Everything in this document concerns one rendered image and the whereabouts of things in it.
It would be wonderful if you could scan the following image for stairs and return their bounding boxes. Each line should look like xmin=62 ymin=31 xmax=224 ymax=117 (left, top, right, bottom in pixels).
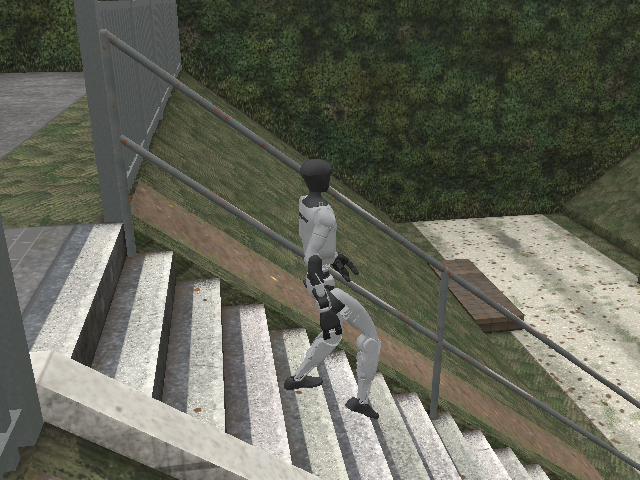
xmin=71 ymin=224 xmax=566 ymax=480

